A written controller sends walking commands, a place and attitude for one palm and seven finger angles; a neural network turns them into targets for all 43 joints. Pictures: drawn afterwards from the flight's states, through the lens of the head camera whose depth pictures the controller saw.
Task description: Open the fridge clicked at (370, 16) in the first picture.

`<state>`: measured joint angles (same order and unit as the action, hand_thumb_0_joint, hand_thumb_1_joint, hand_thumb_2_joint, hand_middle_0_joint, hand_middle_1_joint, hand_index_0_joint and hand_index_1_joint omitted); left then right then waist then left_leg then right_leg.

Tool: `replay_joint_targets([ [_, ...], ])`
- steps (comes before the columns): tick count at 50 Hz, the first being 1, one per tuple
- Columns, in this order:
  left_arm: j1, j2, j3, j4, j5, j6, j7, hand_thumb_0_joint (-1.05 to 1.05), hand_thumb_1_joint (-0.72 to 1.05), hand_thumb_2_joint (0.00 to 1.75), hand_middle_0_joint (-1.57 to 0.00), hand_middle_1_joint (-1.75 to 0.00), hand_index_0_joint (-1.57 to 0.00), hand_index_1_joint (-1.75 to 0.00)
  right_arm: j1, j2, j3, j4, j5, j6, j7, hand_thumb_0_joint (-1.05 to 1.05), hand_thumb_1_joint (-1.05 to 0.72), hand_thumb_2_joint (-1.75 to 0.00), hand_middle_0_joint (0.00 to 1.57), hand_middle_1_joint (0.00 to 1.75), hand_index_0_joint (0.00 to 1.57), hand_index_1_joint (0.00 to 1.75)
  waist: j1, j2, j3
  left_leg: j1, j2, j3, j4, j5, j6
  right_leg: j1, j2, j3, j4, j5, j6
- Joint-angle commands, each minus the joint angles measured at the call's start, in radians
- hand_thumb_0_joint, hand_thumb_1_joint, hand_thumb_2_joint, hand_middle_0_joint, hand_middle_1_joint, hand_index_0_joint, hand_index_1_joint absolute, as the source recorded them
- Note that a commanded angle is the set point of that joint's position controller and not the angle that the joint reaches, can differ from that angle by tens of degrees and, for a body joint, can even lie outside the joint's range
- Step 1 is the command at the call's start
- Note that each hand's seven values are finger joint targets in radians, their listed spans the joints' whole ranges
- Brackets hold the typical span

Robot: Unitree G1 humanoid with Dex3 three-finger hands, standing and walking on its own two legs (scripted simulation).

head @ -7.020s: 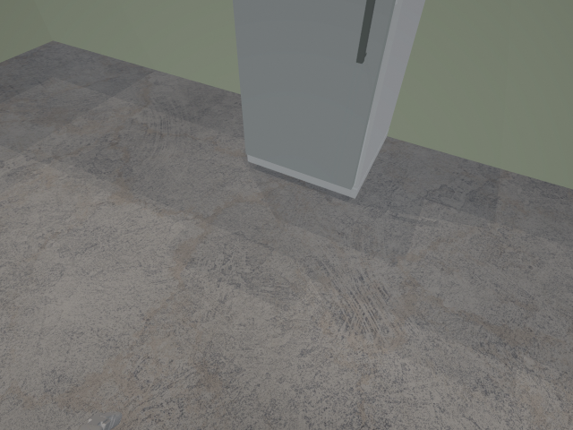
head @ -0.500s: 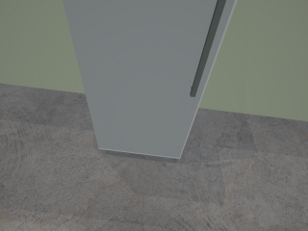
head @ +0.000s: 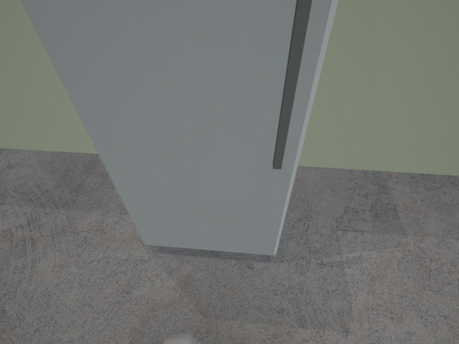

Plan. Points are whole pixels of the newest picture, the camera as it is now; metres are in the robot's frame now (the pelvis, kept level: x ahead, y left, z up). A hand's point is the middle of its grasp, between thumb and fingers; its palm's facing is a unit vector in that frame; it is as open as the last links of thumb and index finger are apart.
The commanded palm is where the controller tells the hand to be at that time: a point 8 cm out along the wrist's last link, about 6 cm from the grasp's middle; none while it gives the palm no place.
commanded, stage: take the last steps up to it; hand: right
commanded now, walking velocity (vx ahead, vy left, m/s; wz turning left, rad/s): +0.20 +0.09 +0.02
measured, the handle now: (290, 74) +0.58 -0.09 +0.19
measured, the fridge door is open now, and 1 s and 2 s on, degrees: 0 0 0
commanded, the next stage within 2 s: come to a stop and stand still in 0.14 s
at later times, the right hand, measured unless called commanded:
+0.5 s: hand (305, 332) +0.19 -0.14 -0.17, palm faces +0.04 +0.97 -0.24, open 7.2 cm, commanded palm none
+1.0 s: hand out of the picture +0.11 -0.20 -0.18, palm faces +0.03 +0.98 -0.17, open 7.4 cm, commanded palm none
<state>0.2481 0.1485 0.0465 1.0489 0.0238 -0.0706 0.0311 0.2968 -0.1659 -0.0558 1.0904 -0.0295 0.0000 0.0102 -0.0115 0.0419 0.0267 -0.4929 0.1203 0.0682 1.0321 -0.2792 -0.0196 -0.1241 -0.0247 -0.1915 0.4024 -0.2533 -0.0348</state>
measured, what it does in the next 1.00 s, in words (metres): steps on the spot: left foot, then right foot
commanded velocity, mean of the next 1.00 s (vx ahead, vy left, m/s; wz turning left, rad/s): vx -0.04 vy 0.03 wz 0.00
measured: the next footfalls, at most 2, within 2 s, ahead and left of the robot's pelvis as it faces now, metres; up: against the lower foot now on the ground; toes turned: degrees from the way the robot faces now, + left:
left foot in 0.22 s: +0.21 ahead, +0.16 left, +0.00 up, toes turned +8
right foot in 0.66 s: +0.18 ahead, -0.08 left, +0.00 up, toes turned -5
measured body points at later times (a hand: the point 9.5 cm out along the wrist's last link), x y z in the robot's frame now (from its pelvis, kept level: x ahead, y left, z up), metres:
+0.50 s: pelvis +0.12 +0.05 -0.01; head +0.16 +0.06 +0.44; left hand +0.15 +0.29 -0.17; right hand +0.19 -0.19 -0.15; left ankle +0.17 +0.16 -0.74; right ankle +0.12 -0.07 -0.69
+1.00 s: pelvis +0.10 -0.01 +0.01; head +0.11 -0.05 +0.45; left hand +0.16 +0.23 -0.12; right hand +0.11 -0.26 -0.17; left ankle +0.03 +0.17 -0.66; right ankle +0.14 -0.08 -0.74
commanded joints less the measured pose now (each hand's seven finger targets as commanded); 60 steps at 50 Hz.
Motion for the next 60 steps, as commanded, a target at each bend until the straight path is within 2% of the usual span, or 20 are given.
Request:
replay_joint_targets([
  [1, 0.099, 0.124, 0.021, -0.003, 0.000, -0.002, -0.004, 0.00, 0.90, 0.90, -0.20, -0.30, -0.20, -0.30, -0.023, -0.018, -0.005, -0.071, 0.002, -0.001, 0.005, 0.00, -0.90, -0.90, 0.20, 0.30, 0.20, 0.30, 0.010, -0.150, 0.109, -0.057, 0.028, -0.012, -0.151, 0.072, -0.014, -0.046, -0.277, 0.163, -0.235, 0.223, -0.119],
  [7, 0.110, 0.162, 0.038, 0.011, 0.012, 0.022, -0.009, 0.00, 0.90, 0.90, -0.20, -0.30, -0.20, -0.30, -0.124, -0.047, -0.008, -0.118, 0.004, -0.010, 0.008, 0.00, -0.90, -0.90, 0.20, 0.30, 0.20, 0.30, 0.029, -0.153, 0.100, 0.086, -0.031, 0.048, -0.381, 0.063, 0.003, -0.030, -0.285, 0.161, -0.134, 0.216, -0.096],
  [9, 0.108, 0.156, 0.035, 0.017, 0.010, 0.029, -0.012, 0.00, 0.90, 0.90, -0.20, -0.30, -0.20, -0.30, -0.038, -0.078, -0.015, -0.093, 0.004, -0.024, 0.005, 0.00, -0.90, -0.90, 0.20, 0.30, 0.20, 0.30, -0.016, -0.101, 0.053, 0.269, -0.069, 0.077, -0.507, 0.102, 0.016, -0.063, -0.247, 0.138, 0.018, 0.249, -0.058],
  [10, 0.116, 0.136, 0.029, 0.022, 0.004, 0.026, -0.017, 0.00, 0.90, 0.90, -0.20, -0.30, -0.20, -0.30, 0.077, -0.123, -0.025, -0.056, 0.001, -0.038, 0.000, 0.00, -0.90, -0.90, 0.20, 0.30, 0.20, 0.30, -0.068, -0.015, -0.019, 0.439, -0.043, 0.035, -0.563, 0.146, 0.032, -0.117, -0.186, 0.087, 0.193, 0.240, -0.022],
  [11, 0.151, 0.072, 0.015, 0.011, -0.008, 0.021, -0.025, 0.00, 0.90, 0.90, -0.20, -0.30, -0.20, -0.30, 0.179, -0.218, -0.044, -0.023, -0.005, -0.054, -0.011, 0.00, -0.90, -0.90, 0.20, 0.30, 0.20, 0.30, -0.093, 0.215, -0.128, 0.636, 0.183, -0.233, -0.622, 0.261, 0.106, -0.303, -0.076, 0.004, 0.472, -0.037, 0.025],
  [12, 0.124, 0.071, 0.009, -0.022, -0.017, 0.030, -0.020, 0.00, 0.90, 0.90, -0.20, -0.30, -0.20, -0.30, 0.224, -0.265, -0.044, -0.019, 0.014, -0.052, -0.016, 0.00, -0.90, -0.90, 0.20, 0.30, 0.20, 0.30, -0.094, 0.249, -0.157, 0.628, 0.312, -0.407, -0.708, 0.417, 0.202, -0.379, -0.009, 0.080, 0.675, -0.386, 0.035],
  [13, 0.112, 0.076, 0.012, -0.010, -0.016, 0.039, -0.015, 0.00, 0.90, 0.90, -0.20, -0.30, -0.20, -0.30, 0.154, -0.248, -0.037, -0.034, 0.017, -0.057, -0.021, 0.00, -0.90, -0.90, 0.20, 0.30, 0.20, 0.30, -0.076, 0.251, -0.173, 0.543, 0.303, -0.393, -0.724, 0.484, 0.213, -0.364, -0.038, 0.177, 0.747, -0.358, 0.032],
  [16, 0.133, 0.045, -0.002, 0.041, -0.016, 0.066, -0.008, 0.00, 0.90, 0.90, -0.20, -0.30, -0.20, -0.30, -0.086, -0.145, 0.000, -0.098, 0.012, -0.047, -0.040, 0.00, -0.90, -0.90, 0.20, 0.30, 0.20, 0.30, 0.022, 0.041, -0.054, 0.292, 0.218, -0.154, -0.698, 0.658, 0.170, -0.248, -0.082, 0.198, 0.653, -0.201, 0.063],
  [19, 0.136, 0.047, 0.002, 0.041, -0.023, 0.102, -0.009, 0.00, 0.90, 0.90, -0.20, -0.30, -0.20, -0.30, -0.099, -0.168, -0.006, -0.104, 0.006, -0.026, -0.048, 0.00, -0.90, -0.90, 0.20, 0.30, 0.20, 0.30, 0.020, 0.069, -0.059, 0.264, 0.200, -0.090, -0.677, 0.681, 0.178, -0.209, -0.039, 0.163, 0.543, -0.189, 0.080],
  [26, 0.011, 0.081, 0.021, -0.055, -0.014, 0.116, -0.020, 0.00, 0.90, 0.90, -0.20, -0.30, -0.20, -0.30, -0.087, -0.200, -0.036, -0.134, -0.003, 0.005, -0.058, 0.00, -0.90, -0.90, 0.20, 0.30, 0.20, 0.30, -0.012, 0.141, -0.065, 0.296, 0.230, -0.130, -0.659, 0.624, 0.211, -0.262, -0.014, 0.176, 0.493, -0.192, 0.086],
  [30, 0.047, 0.079, 0.017, -0.061, -0.015, 0.096, -0.017, 0.00, 0.90, 0.90, -0.20, -0.30, -0.20, -0.30, -0.109, -0.197, -0.036, -0.141, 0.001, 0.016, -0.055, 0.00, -0.90, -0.90, 0.20, 0.30, 0.20, 0.30, 0.023, 0.136, -0.090, 0.260, 0.163, -0.096, -0.576, 0.460, 0.148, -0.099, 0.000, 0.136, 0.167, -0.019, 0.075],
  [31, 0.069, 0.095, 0.019, -0.054, -0.014, 0.087, -0.018, 0.00, 0.90, 0.90, -0.20, -0.30, -0.20, -0.30, -0.102, -0.178, -0.032, -0.140, 0.009, 0.022, -0.052, 0.00, -0.90, -0.90, 0.20, 0.30, 0.20, 0.30, 0.038, 0.085, -0.096, 0.198, 0.122, -0.071, -0.516, 0.336, 0.101, 0.005, -0.023, 0.141, 0.037, 0.103, 0.066],
  [33, 0.026, 0.233, 0.037, -0.102, -0.001, 0.076, -0.014, 0.00, 0.90, 0.90, -0.20, -0.30, -0.20, -0.30, -0.041, -0.084, -0.010, -0.160, 0.020, 0.034, -0.047, 0.00, -0.90, -0.90, 0.20, 0.30, 0.20, 0.30, 0.021, -0.335, -0.072, 0.063, -0.071, 0.015, -0.248, -0.283, -0.015, -0.039, -0.365, 0.491, -0.120, 0.452, -0.085],
  [34, -0.010, 0.226, 0.033, -0.112, 0.000, 0.073, 0.001, 0.00, 0.90, 0.90, -0.20, -0.30, -0.20, -0.30, -0.054, -0.107, -0.009, -0.157, 0.010, 0.046, -0.055, 0.00, -0.90, -0.90, 0.20, 0.30, 0.20, 0.30, 0.027, -0.296, -0.058, 0.096, -0.077, -0.080, -0.108, -0.327, -0.016, -0.119, -0.389, 0.506, -0.133, 0.463, -0.123],
  [36, -0.072, 0.195, 0.020, -0.113, 0.001, 0.069, 0.017, 0.00, 0.90, 0.90, -0.20, -0.30, -0.20, -0.30, -0.049, -0.122, -0.021, -0.120, 0.009, 0.049, -0.046, 0.00, -0.90, -0.90, 0.20, 0.30, 0.20, 0.30, 0.001, -0.194, -0.012, 0.052, -0.090, -0.142, 0.024, -0.207, -0.020, -0.123, -0.309, 0.417, -0.125, 0.421, -0.108],
  [39, -0.073, 0.168, 0.011, -0.105, -0.008, 0.058, 0.023, 0.00, 0.90, 0.90, -0.20, -0.30, -0.20, -0.30, 0.004, -0.130, -0.023, -0.082, 0.009, 0.043, -0.032, 0.00, -0.90, -0.90, 0.20, 0.30, 0.20, 0.30, -0.005, -0.121, -0.049, 0.009, -0.088, -0.135, 0.069, -0.111, -0.040, -0.001, -0.273, 0.322, -0.108, 0.481, -0.099],
  [43, 0.008, 0.169, 0.020, -0.068, -0.009, 0.058, 0.029, 0.00, 0.90, 0.90, -0.20, -0.30, -0.20, -0.30, -0.013, -0.125, -0.025, -0.085, 0.008, 0.055, -0.030, 0.00, -0.90, -0.90, 0.20, 0.30, 0.20, 0.30, 0.029, -0.147, -0.062, -0.001, -0.082, -0.136, 0.047, -0.107, -0.058, 0.077, -0.288, 0.334, -0.125, 0.428, -0.106],
  [55, 0.065, 0.185, 0.031, -0.003, 0.004, 0.071, 0.006, 0.00, 0.90, 0.90, -0.20, -0.30, -0.20, -0.30, -0.046, -0.062, 0.012, -0.054, 0.011, 0.047, -0.022, 0.00, -0.90, -0.90, 0.20, 0.30, 0.20, 0.30, 0.054, -0.220, -0.018, 0.192, -0.081, -0.038, -0.329, -0.193, -0.009, -0.048, -0.242, 0.406, -0.270, -0.203, -0.086],
  [58, 0.061, 0.183, 0.035, 0.016, 0.007, 0.078, -0.001, 0.00, 0.90, 0.90, -0.20, -0.30, -0.20, -0.30, 0.053, -0.042, 0.015, -0.011, 0.017, 0.039, -0.026, 0.00, -0.90, -0.90, 0.20, 0.30, 0.20, 0.30, 0.015, -0.221, -0.020, 0.323, -0.113, 0.016, -0.500, -0.151, 0.016, -0.119, -0.207, 0.362, -0.289, -0.271, -0.052],
  [60, 0.073, 0.139, 0.027, 0.033, -0.003, 0.081, -0.005, 0.00, 0.90, 0.90, -0.20, -0.30, -0.20, -0.30, 0.124, -0.052, 0.016, 0.021, 0.014, 0.023, -0.032, 0.00, -0.90, -0.90, 0.20, 0.30, 0.20, 0.30, -0.015, -0.138, 0.005, 0.480, -0.096, 0.016, -0.732, -0.033, 0.023, -0.211, -0.135, 0.285, -0.214, -0.273, 0.002],
])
